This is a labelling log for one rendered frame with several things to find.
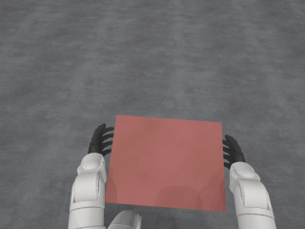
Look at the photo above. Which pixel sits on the robot right forearm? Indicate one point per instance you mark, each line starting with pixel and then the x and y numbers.
pixel 252 203

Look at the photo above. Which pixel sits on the robot left forearm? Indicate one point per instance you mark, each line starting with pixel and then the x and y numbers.
pixel 88 194

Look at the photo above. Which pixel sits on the robot right hand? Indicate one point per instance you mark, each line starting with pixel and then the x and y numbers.
pixel 234 151

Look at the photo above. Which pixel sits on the robot left hand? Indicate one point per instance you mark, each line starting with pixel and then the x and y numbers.
pixel 97 145

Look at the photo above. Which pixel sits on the carton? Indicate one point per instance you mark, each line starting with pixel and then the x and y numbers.
pixel 167 162

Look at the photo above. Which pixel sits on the left robot thigh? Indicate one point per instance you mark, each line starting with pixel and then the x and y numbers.
pixel 126 220

